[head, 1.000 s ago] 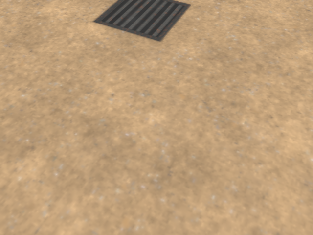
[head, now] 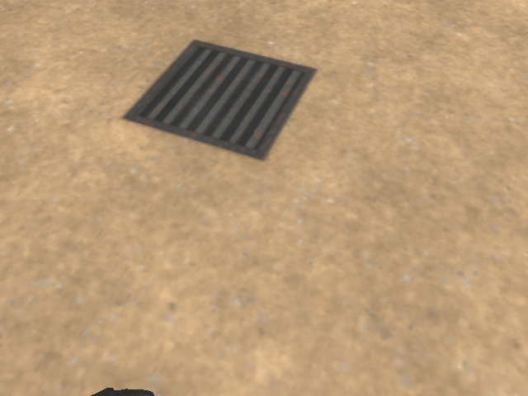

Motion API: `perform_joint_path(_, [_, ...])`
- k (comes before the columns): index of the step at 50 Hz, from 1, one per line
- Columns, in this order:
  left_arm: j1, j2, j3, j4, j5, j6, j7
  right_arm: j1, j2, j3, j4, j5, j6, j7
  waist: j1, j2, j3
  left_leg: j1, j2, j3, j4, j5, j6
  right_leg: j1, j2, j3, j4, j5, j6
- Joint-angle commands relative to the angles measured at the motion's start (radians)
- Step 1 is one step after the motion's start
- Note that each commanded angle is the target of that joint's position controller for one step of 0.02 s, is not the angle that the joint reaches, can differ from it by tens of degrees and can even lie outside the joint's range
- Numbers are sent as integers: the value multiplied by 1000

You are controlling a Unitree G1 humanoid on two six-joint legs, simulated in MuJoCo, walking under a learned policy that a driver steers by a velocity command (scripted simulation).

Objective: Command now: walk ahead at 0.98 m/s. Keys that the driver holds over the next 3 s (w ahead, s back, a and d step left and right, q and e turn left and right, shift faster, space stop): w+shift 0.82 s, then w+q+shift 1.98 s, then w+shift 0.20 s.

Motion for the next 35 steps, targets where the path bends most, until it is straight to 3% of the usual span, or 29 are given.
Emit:
perform_joint_path(1, [-128, 32, -9, -79, -14, -10, -2, -14, -141, -12, -56, 7, -26, -13, 31, 39, 160, -198, 253, -68, -166, 687, 54, 224, 71, -75, -180, 100, -25])
perform_joint_path(3, [-115, 67, 0, -81, -10, -11, 11, 1, -178, -12, -49, -6, -18, -23, 51, 82, 95, -18, 274, -42, -42, 1088, 35, 267, 145, -106, -228, 6, -50])
perform_joint_path(4, [-64, 91, 9, -71, -10, -10, 19, 0, -203, -17, -44, -18, -7, -33, 85, 119, 41, 48, 292, -40, 64, 1269, 26, 319, 183, -108, -231, -74, -61])
perform_joint_path(5, [59, 124, 23, -42, -11, -11, 30, -8, -227, -23, -38, -33, 8, -44, 149, 146, -31, 73, 309, -41, 236, 1366, 22, 436, 208, -89, -235, -145, -77])
perform_joint_path(6, [251, 162, 42, 17, -12, -10, 45, -40, -248, -31, -42, -45, 24, -53, 236, 161, -128, 46, 316, -34, 471, 1350, 27, 616, 215, -68, -253, -207, -95])
perform_joint_path(7, [442, 205, 64, 71, 2, -6, 63, -89, -240, -33, -56, -47, 30, -53, 326, 142, -207, -119, 284, -20, 760, 1144, 35, 857, 144, -6, -258, -285, -122])
perform_joint_path(8, [536, 288, 88, 87, 31, -3, 78, -63, -106, -7, -97, -30, 21, -33, 281, -60, -304, -458, 158, -21, 1165, 432, 34, 1124, -119, 331, -230, -565, -178])
perform_joint_path(9, [491, 278, 94, 91, 29, -2, 56, 26, -69, 0, -119, 30, 0, -14, 182, -255, -400, -777, 17, -156, 1414, -147, 23, 1278, -276, 890, -448, -718, -289])
perform_joint_path(10, [389, 205, 87, 90, 12, -8, 43, -118, -140, -10, -150, 19, -3, -27, 172, -95, -226, -881, 113, -182, 1380, -29, 54, 1152, -211, 773, -514, -711, -239])
perform_joint_path(11, [341, 141, 73, 98, 5, -19, 37, -208, -143, -10, -173, 12, -6, -23, 155, 5, -111, -873, 147, -169, 1317, 44, 56, 985, -185, 620, -540, -593, -216])
perform_joint_path(12, [312, 96, 62, 109, 13, -27, 36, -236, -118, -5, -178, -1, -1, -18, 112, 78, -42, -830, 181, -172, 1254, 61, 53, 845, -146, 519, -568, -508, -186])
perform_joint_path(13, [310, 66, 49, 124, 11, -33, 41, -237, -94, 0, -187, -24, 15, -7, 69, 79, -5, -785, 203, -177, 1213, 64, 43, 735, -100, 437, -588, -468, -155])
perform_joint_path(14, [318, 56, 42, 143, 4, -40, 46, -216, -64, 8, -190, -38, 32, 8, 35, 36, 12, -755, 222, -172, 1171, 60, 25, 660, -80, 389, -619, -473, -143])
perform_joint_path(15, [336, 56, 40, 157, -7, -50, 48, -240, -54, 12, -202, -45, 43, 16, 24, 21, 46, -773, 241, -161, 1141, 58, 10, 623, -61, 352, -647, -449, -138])
perform_joint_path(16, [352, 73, 41, 167, -19, -58, 48, -286, -52, 15, -224, -50, 50, 24, 20, 11, 81, -815, 259, -141, 1104, 76, -6, 595, -51, 312, -676, -418, -136])
perform_joint_path(19, [393, 102, 41, 169, -24, -73, 38, -491, -79, 25, -309, -49, 49, 33, 53, 15, 155, -853, 268, -52, 854, 259, -30, 541, 18, 168, -741, -167, -124])
perform_joint_path(20, [403, 96, 39, 168, -30, -77, 35, -536, -75, 31, -324, -44, 44, 38, 63, 24, 159, -793, 252, -22, 735, 347, -29, 520, 50, 119, -744, -67, -104])
perform_joint_path(22, [450, 128, 41, 179, -44, -87, 39, -614, -62, 44, -349, -28, 37, 48, 90, 11, 160, -649, 211, 32, 552, 490, -10, 516, 34, 91, -807, 86, -85])
perform_joint_path(23, [475, 137, 39, 186, -47, -88, 39, -624, -72, 42, -343, -20, 42, 46, 105, 15, 133, -643, 181, 55, 527, 522, 1, 608, 37, 72, -816, 200, -71])
perform_joint_path(25, [501, 173, 41, 199, -39, -84, 48, -655, -103, 40, -363, -22, 35, 36, 101, -29, 141, -645, 158, 61, 422, 506, 27, 769, -12, 53, -760, 464, -59])
perform_joint_path(27, [509, 212, 46, 204, -17, -65, 63, -597, -151, 21, -348, -32, 35, 20, 59, -76, 43, -570, 79, 82, 402, 365, 47, 929, -39, 38, -603, 777, -47])
perform_joint_path(28, [497, 235, 50, 207, 0, -50, 75, -460, -187, 5, -316, -31, 35, 10, -14, -105, -39, -438, 53, 56, 403, 300, 65, 950, -58, 38, -426, 875, -41])
perform_joint_path(29, [460, 258, 57, 203, 10, -33, 85, -247, -222, -15, -248, -29, 39, -6, -116, -113, -147, -237, 43, 40, 398, 241, 80, 914, -59, 26, -176, 861, -37])
perform_joint_path(30, [424, 242, 56, 190, 16, -26, 89, -50, -272, -40, -193, -39, 46, -26, -203, -100, -232, -9, 127, -38, 431, 117, 102, 749, -20, 20, 127, 650, -37])
perform_joint_path(31, [553, 50, 19, 150, -15, -31, 64, -11, -374, -69, -187, -76, 45, -36, -72, 211, -365, 314, 449, -483, 430, -63, 202, 361, 127, 31, 583, -256, -13])
perform_joint_path(32, [565, 100, 24, 147, -56, -52, 59, -24, -323, -71, -184, -52, 50, -12, -69, 237, -480, 390, 520, -917, 189, -252, 256, 161, 214, 163, 766, -562, -23])
perform_joint_path(33, [406, 137, 30, 102, -51, -53, 69, -145, -272, -66, -182, -45, 44, -6, -37, 127, -247, 229, 460, -745, 135, -219, 211, 51, 124, 160, 743, -439, -39])
perform_joint_path(34, [321, 137, 27, 81, -39, -56, 65, -194, -203, -52, -177, -39, 34, 0, -22, 23, -136, 58, 428, -600, 116, -105, 187, 63, 89, 150, 667, -372, -40])
perform_joint_path(35, [299, 111, 22, 76, -27, -49, 59, -214, -160, -41, -161, -44, 26, 1, 19, -15, -63, -80, 384, -494, 93, -26, 159, 103, 59, 156, 610, -359, -38])
Next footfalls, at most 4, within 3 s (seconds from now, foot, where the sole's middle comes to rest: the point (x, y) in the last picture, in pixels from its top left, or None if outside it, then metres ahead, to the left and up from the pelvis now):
0.14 right None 0.35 -0.08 -0.77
0.60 left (225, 283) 0.81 0.09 -0.77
1.06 right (272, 167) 1.26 -0.08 -0.77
1.52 left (187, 107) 1.61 0.22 -0.77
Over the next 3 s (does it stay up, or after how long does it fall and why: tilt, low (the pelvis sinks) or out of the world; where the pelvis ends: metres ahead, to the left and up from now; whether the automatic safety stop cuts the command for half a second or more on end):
stays up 2.05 1.21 0.00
